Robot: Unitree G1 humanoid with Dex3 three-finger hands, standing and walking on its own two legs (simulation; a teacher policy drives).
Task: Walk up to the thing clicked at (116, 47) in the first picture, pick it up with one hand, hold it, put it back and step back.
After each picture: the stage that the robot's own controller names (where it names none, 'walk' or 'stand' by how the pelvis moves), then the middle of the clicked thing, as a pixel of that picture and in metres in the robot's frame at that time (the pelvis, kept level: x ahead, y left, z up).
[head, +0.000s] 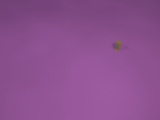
stand; (118, 46) +1.36 -0.40 -0.72
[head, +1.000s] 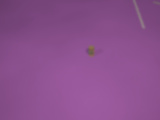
walk; (91, 51) +1.28 +0.01 -0.69
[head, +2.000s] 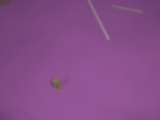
walk; (56, 84) +0.81 +0.29 -0.71
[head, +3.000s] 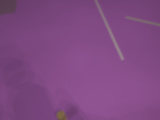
walk; (62, 117) +0.49 +0.25 -0.71
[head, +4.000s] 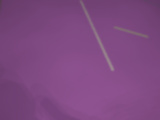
stand; out of the picture +0.41 +0.21 -0.72
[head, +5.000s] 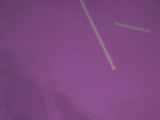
stand; out of the picture +0.36 +0.25 -0.71
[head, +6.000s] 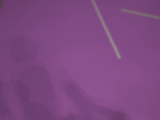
walk; out of the picture +0.37 +0.25 -0.71
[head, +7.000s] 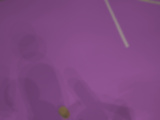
stand; (64, 112) +0.43 +0.24 -0.69
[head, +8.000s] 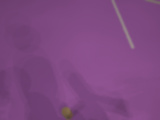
walk; (67, 113) +0.40 +0.20 -0.68
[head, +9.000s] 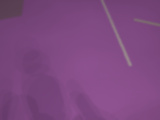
walk; out of the picture +0.41 +0.24 -0.71
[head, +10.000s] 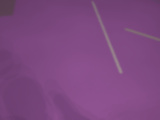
stand; out of the picture +0.42 +0.20 -0.72
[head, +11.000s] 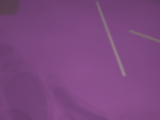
stand; out of the picture +0.39 +0.19 -0.73
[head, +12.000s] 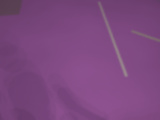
stand; out of the picture +0.39 +0.19 -0.73
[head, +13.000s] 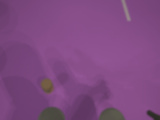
go down; (47, 86) +0.44 +0.18 -0.49
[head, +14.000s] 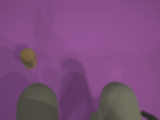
go down; (29, 59) +0.47 +0.21 -0.31
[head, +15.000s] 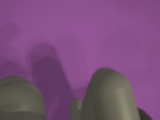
close in; out of the picture +0.46 +0.25 -0.24
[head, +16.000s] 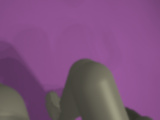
close; out of the picture +0.45 +0.28 -0.22
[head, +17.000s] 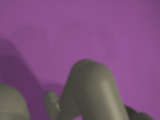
close; out of the picture +0.44 +0.27 -0.23
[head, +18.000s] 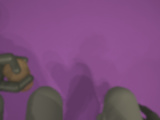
lift; (20, 76) +0.34 +0.22 -0.08
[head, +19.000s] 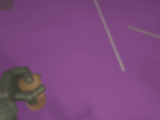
hold; (33, 92) +0.32 +0.17 +0.02
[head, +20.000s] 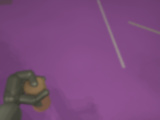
hold; (38, 95) +0.32 +0.16 -0.01
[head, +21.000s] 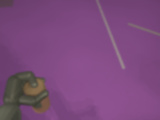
hold; (38, 96) +0.32 +0.17 -0.01
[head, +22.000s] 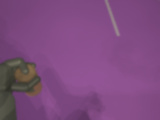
crouch; (29, 81) +0.37 +0.18 -0.07
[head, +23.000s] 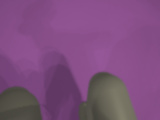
lower; out of the picture +0.50 +0.26 -0.11
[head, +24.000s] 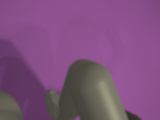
lower; out of the picture +0.44 +0.29 -0.23
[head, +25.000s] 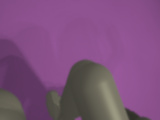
lower; out of the picture +0.44 +0.29 -0.23
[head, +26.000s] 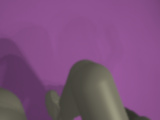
lower; out of the picture +0.44 +0.29 -0.24
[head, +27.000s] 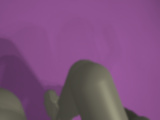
lower; out of the picture +0.44 +0.29 -0.24
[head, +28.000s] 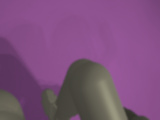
open; out of the picture +0.44 +0.29 -0.24
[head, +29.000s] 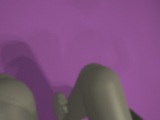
stand; out of the picture +0.44 +0.27 -0.24
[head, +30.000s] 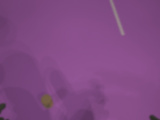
stand; (47, 101) +0.42 +0.20 -0.57
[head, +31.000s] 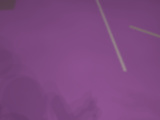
stand; out of the picture +0.39 +0.18 -0.66
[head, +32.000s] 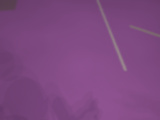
stand; out of the picture +0.40 +0.19 -0.67
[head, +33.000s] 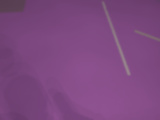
stand; out of the picture +0.41 +0.17 -0.71
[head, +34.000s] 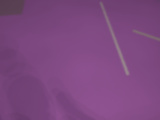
stand; out of the picture +0.41 +0.19 -0.72
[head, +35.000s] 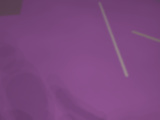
stand; out of the picture +0.38 +0.19 -0.73
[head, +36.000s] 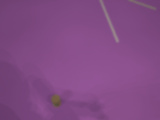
walk; (56, 101) +0.48 +0.17 -0.70
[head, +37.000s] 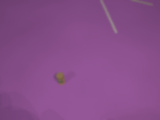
walk; (60, 78) +0.77 +0.26 -0.70
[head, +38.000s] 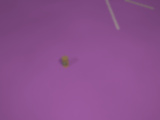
stand; (65, 61) +1.04 +0.19 -0.70
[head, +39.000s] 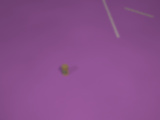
stand; (65, 70) +1.00 +0.18 -0.72
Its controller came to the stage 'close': yes
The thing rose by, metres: 0.69
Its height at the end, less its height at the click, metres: +0.00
